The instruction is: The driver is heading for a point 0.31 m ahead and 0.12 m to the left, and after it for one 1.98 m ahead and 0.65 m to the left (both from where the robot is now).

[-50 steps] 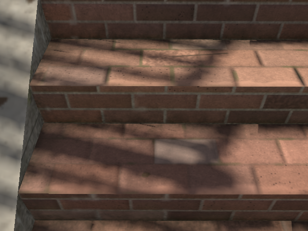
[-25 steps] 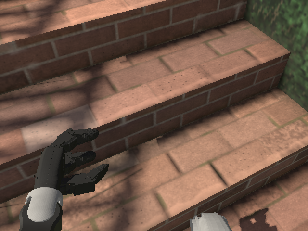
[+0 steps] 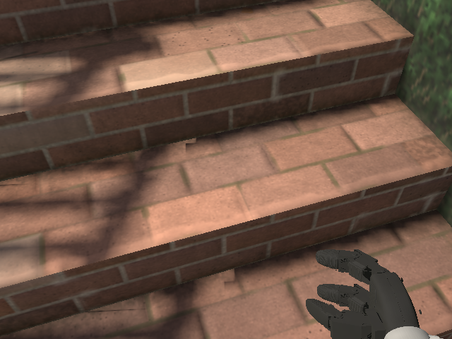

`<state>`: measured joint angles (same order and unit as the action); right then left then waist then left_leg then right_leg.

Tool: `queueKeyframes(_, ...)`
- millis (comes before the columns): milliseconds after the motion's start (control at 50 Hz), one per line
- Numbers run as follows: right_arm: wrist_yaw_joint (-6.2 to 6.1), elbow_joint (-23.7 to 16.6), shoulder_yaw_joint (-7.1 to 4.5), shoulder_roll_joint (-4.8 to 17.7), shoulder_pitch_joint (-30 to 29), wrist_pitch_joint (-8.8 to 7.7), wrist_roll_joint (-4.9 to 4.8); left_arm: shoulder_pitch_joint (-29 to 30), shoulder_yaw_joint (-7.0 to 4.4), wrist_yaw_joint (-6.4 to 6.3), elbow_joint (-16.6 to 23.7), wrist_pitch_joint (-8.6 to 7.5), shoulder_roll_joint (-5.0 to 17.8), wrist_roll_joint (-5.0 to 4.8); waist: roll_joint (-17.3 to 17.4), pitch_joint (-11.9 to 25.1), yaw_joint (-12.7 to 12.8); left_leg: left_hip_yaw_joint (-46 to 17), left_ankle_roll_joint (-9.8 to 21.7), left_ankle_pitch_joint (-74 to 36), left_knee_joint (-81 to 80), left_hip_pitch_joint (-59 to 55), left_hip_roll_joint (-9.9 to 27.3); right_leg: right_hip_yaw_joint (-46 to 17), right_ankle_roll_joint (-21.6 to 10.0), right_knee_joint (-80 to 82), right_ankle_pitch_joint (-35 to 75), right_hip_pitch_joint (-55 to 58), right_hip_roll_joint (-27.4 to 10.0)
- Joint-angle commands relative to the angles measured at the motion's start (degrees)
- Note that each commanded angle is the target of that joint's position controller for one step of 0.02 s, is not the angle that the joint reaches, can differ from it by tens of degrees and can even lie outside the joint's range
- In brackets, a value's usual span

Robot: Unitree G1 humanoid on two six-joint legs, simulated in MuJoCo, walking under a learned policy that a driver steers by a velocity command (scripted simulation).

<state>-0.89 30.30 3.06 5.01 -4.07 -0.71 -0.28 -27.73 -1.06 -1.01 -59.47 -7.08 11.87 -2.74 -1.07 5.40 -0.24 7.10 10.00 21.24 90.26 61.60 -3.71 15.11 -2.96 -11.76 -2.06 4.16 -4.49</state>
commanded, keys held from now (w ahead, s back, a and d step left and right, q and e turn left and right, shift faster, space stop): w+q+shift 0.10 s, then q+shift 0.54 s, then e+shift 0.36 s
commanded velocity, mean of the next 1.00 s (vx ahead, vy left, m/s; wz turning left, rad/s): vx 0.33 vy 0.00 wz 0.59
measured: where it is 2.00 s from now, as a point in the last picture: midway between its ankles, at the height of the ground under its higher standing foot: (181, 193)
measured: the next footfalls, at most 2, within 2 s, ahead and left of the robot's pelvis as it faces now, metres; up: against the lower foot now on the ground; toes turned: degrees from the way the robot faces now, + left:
left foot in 0.02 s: +0.13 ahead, +0.05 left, +0.18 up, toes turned +1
right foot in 0.32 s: +0.50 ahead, -0.05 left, +0.36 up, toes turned +23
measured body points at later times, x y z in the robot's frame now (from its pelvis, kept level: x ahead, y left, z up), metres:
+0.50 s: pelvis +0.35 +0.05 +0.31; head +0.36 +0.06 +0.76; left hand +0.32 +0.33 +0.19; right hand +0.61 -0.12 +0.21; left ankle +0.26 +0.17 -0.20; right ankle +0.46 -0.06 -0.41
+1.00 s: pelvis +0.49 +0.12 +0.33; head +0.49 +0.12 +0.78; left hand +0.58 +0.39 +0.26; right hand +0.64 -0.09 +0.19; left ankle +0.38 +0.22 -0.41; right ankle +0.57 +0.01 -0.11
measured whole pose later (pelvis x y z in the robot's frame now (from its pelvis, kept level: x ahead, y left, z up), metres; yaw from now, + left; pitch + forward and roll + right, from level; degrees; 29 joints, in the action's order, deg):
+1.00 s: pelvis +0.49 +0.12 +0.33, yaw +33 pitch +7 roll -1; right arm 0.8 53.1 -1.1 12.8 20.7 -2.7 5.6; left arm -4.4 3.9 2.7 -34.4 0.9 8.8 0.7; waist 0.6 8.1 -2.3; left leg 7.5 -0.3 11.2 17.6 13.5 6.0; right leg -1.6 -3.5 -118.0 -35.6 -66.3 0.5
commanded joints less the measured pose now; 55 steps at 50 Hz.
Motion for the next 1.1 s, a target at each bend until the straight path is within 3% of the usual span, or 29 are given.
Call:
queueKeyframes(20, -0.47, 4.4, -6.84, 15.0, 29.4, -0.51, 0.17, 18.8, -4.90, 0.89, 16.4, -1.92, 18.4, -0.95, -5.8, 15.3, -17.5, 0.0, 0.5, 6.2, -33.1, -48.0, -7.0, -3.0, -6.8, -43.2, 96.1, -10.3, -9.8)
queueKeyframes(40, 1.18, 4.7, -8.63, 16.4, 21.4, -1.82, -0.70, 19.4, -4.12, 2.01, 19.2, -1.29, 10.6, 3.00, 2.6, 6.6, -11.9, -16.9, 4.7, -0.5, -52.3, -48.6, -5.2, -8.6, -3.3, -67.6, 27.2, -23.9, -1.1)
queueKeyframes(60, 0.72, 5.4, -9.43, 19.7, 14.3, -1.14, -0.68, 17.2, -2.16, 3.68, 26.9, -1.34, 3.4, 6.60, 19.2, 2.8, -2.4, -46.2, 10.1, -29.9, -60.8, -55.0, 3.2, -15.3, 2.1, -96.7, -3.2, -50.2, 10.5)
queueKeyframes(80, -0.53, 5.5, -8.62, 17.7, 15.3, -0.56, -1.26, 17.8, -0.80, 3.85, 31.1, -1.82, 0.5, 8.97, 8.9, 5.8, -1.5, -57.3, 12.8, -9.6, -67.5, -54.8, 5.9, -20.1, 1.3, -113.8, -6.2, -60.1, 9.6)
queueKeyframes(140, -0.19, 14.4, -7.48, 13.9, 24.6, -3.02, 1.60, 29.0, 3.34, 1.80, 37.9, -2.47, -7.1, 8.62, -0.7, -13.2, -0.1, -47.2, 10.0, -12.9, -68.7, -48.4, 5.4, -19.0, -0.3, -126.9, -18.7, -82.6, 8.0)
queueKeyframes(220, 0.64, 18.4, -6.39, 12.8, 27.8, -5.94, 1.87, 38.8, 4.51, -1.08, 43.4, 0.15, -4.6, 7.97, -0.8, -18.3, -0.2, -29.4, 0.7, -42.1, -75.8, -35.4, 3.9, -12.0, 0.0, -108.8, -34.5, -79.7, 4.7)
queueKeyframes(240, 1.71, 30.3, -4.50, 7.9, 42.5, -5.16, 5.75, 52.4, 4.59, 1.04, 52.7, 1.68, 5.6, 4.72, 6.4, 11.6, 2.4, -26.1, -1.0, -43.3, -59.6, -46.2, 0.9, -19.4, -6.2, -87.3, -51.4, -77.1, 8.3)
queueKeyframes(260, 3.22, 27.5, -6.74, 14.5, 40.7, -3.37, 6.30, 57.0, 5.37, 2.12, 59.5, 4.33, 3.9, 6.86, 1.6, 13.8, 6.5, -28.5, -1.9, -52.5, -63.6, -30.8, -8.4, -15.0, -7.9, -63.1, -38.2, -54.8, 9.9)
queueKeyframes(300, 10.61, 18.4, -9.97, 25.1, 23.1, -5.85, 7.78, 27.4, 5.28, 4.83, 40.7, 9.13, -0.7, 0.38, 4.2, 14.9, 19.5, -37.0, 5.5, -109.5, -73.5, 5.5, 1.4, -10.2, 1.8, -58.8, 1.5, 5.2, 15.3)
queueKeyframes(320, 12.16, 10.0, -12.37, 29.3, 8.6, -7.63, 3.22, 3.5, 2.50, 5.13, 33.1, 11.71, 3.0, 1.15, -3.5, 12.3, 29.5, -34.9, -0.7, -115.1, -59.8, -6.7, 4.9, -15.4, 2.8, -39.4, 2.8, 5.9, 13.4)
queueKeyframes(340, 12.65, 11.4, -8.73, 14.1, 22.1, -8.41, 6.03, -22.2, 0.83, 4.36, 19.5, 12.11, 8.3, 2.22, -33.3, 37.3, 22.4, -30.7, -8.9, -59.9, -26.6, -13.5, 0.0, -38.9, -15.7, -40.9, 50.2, 28.2, -7.5)
queueKeyframes(360, 10.73, 15.3, -10.15, 19.5, 26.9, -6.77, 2.25, -16.5, 0.43, 4.61, 23.3, 12.11, 8.2, 6.37, -29.6, 39.4, 22.2, -24.1, -13.9, -2.3, 12.2, -13.1, -9.9, -70.9, -29.9, -25.0, 43.2, 17.7, -22.9)
queueKeyframes(380, 10.19, 15.3, -10.65, 19.9, 25.3, -5.31, 1.61, -6.0, -1.78, 3.47, 23.7, 11.18, 14.4, 6.06, -15.1, 17.4, 16.4, -25.5, -10.7, -13.1, 30.0, -5.1, -9.5, -74.6, -28.1, -18.9, 34.8, -0.7, -17.3)
queueKeyframes(400, 8.69, 13.9, -9.91, 16.8, 23.0, -4.96, -0.13, 12.3, -0.97, 4.37, 22.6, 8.24, 10.2, 3.62, -11.3, 2.9, 5.9, -22.4, -8.0, -10.3, 39.5, 6.2, -6.5, -57.7, -22.4, -19.7, 23.4, -14.7, -15.4)
queueKeyframes(440, 4.91, 14.9, -6.46, 9.0, 26.7, -3.44, 4.34, 28.1, 3.83, 3.42, 19.2, 4.16, -9.3, 1.46, 2.6, 9.0, -2.5, -19.4, -2.8, -5.2, 23.2, -1.4, 1.8, -29.6, -12.6, -15.3, 19.8, -20.4, -10.5)
queueKeyframes(460, 4.46, 13.6, -5.05, 5.5, 26.9, -2.92, 4.47, 32.1, 3.45, 1.79, 18.8, 1.77, -11.9, 1.43, 2.6, 5.8, -6.0, -17.1, -4.4, -0.2, 12.2, -4.1, 5.5, -22.1, -8.1, -12.1, 14.2, -24.6, -8.1)
queueKeyframes(540, 8.89, 11.0, -2.66, 6.4, 22.7, -1.80, 0.22, 32.9, -3.27, -2.11, 18.8, 0.95, 7.2, 6.99, -3.0, 4.5, -7.0, -3.5, -7.4, -7.3, 6.3, -26.2, 5.8, -4.8, -3.3, -1.6, 13.2, -40.2, -3.3)
queueKeyframes(640, 8.97, 8.3, -4.76, 15.1, 20.8, -2.93, -0.03, 38.1, -6.11, -0.58, 23.9, 0.49, 17.4, 6.54, -3.9, 1.9, -8.1, -6.4, -11.5, -11.6, -27.9, -36.5, 7.5, -2.6, -4.3, -5.4, 31.3, -22.4, -12.1)
queueKeyframes(700, 4.63, 13.0, -6.27, 16.0, 25.1, -2.09, 0.13, 30.3, -6.43, 2.18, 21.7, 1.12, 16.0, 4.55, -1.8, -2.8, -6.9, 1.3, -11.4, -33.3, -74.0, -47.2, 0.3, -3.4, -2.9, -24.8, 36.1, -13.5, -7.8)
queueKeyframes(720, 1.91, 15.5, -7.42, 17.2, 28.7, -2.32, 0.83, 20.7, -5.25, 4.39, 18.7, 2.19, 12.0, 6.99, -0.3, -1.4, -5.2, -0.4, -8.1, -44.1, -74.5, -59.8, -1.6, -4.3, -1.2, -36.9, 31.8, -21.2, -6.0)
queueKeyframes(740, 0.03, 15.1, -9.92, 27.3, 35.9, -2.13, 0.54, 5.5, -2.12, 7.16, 19.2, 3.33, 0.0, 8.75, 19.0, 15.9, 1.4, -18.8, 14.5, -105.6, -58.3, -80.8, 17.7, -3.1, 4.6, -63.7, -17.2, -36.6, 0.7)
queueKeyframes(760, 2.63, 16.4, -9.92, 26.5, 37.5, -2.21, 2.21, 2.4, -1.12, 8.84, 17.6, 3.32, -1.0, 5.02, 18.8, 20.5, -0.1, -32.1, 21.0, -114.0, -60.0, -81.4, 29.9, -13.4, 6.4, -91.6, -40.5, -46.1, 5.9)
queueKeyframes(780, 4.52, 20.0, -10.15, 24.3, 42.0, -1.97, 4.10, 17.8, -1.68, 8.61, 20.4, 3.70, 2.5, 2.72, 13.8, 9.1, -8.4, -29.2, 15.8, -92.8, -60.1, -72.5, 29.0, -18.5, 4.2, -116.1, -41.8, -61.6, 8.8)
queueKeyframes(800, 1.58, 12.3, -7.49, 16.9, 30.5, -2.61, 3.41, 27.9, -1.73, 1.07, 23.3, 4.15, -0.1, 1.70, -0.3, 7.8, -7.6, -25.7, 7.7, -70.2, -63.5, -68.8, 25.6, -23.0, 3.7, -118.0, -30.9, -64.5, 10.2)
queueKeyframes(820, 0.65, 13.8, -7.25, 17.7, 26.6, -2.72, 3.19, 31.4, -0.05, -1.28, 26.3, 3.99, -2.1, 2.16, 1.0, -1.4, -3.8, -22.5, 3.6, -56.1, -66.5, -63.3, 25.7, -21.9, 2.5, -119.7, -29.9, -71.3, 9.5)
queueKeyframes(840, 4.22, 16.2, -5.59, 14.6, 17.9, -2.37, 1.49, 25.5, -0.24, 2.34, 26.8, 3.86, 3.3, 2.75, 18.2, 1.8, 0.6, -17.0, 6.5, -51.6, -70.4, -54.5, 26.4, -23.1, -0.9, -122.3, -38.8, -69.9, 8.9)
queueKeyframes(940, 1.00, 16.1, -5.57, 16.6, 13.5, -3.31, 6.16, 29.6, 2.51, 2.94, 31.1, 6.99, 3.9, 2.84, -0.7, 6.3, 1.9, -9.5, 3.5, -30.6, -78.2, -51.0, 26.9, -22.8, -2.2, -113.8, -32.1, -72.4, 2.7)
queueKeyframes(1040, 2.74, 16.9, -9.67, 23.2, 22.9, -3.87, 4.82, 34.4, 4.92, 6.38, 30.0, 8.90, 2.9, 3.43, 8.5, 1.9, -1.7, -3.6, 2.9, -10.3, -86.1, -46.8, 24.6, -11.9, 0.4, -71.2, -50.5, -63.0, 2.3)
queueKeyframes(1100, 2.05, 10.4, -11.19, 26.3, 13.7, -5.54, 4.14, 21.1, 3.97, 7.17, 23.9, 6.56, 2.6, 2.39, 10.7, 5.6, 1.9, 2.4, 2.0, -41.4, -77.2, -55.7, 25.2, -10.2, -1.8, -67.3, -29.6, -51.8, 8.0)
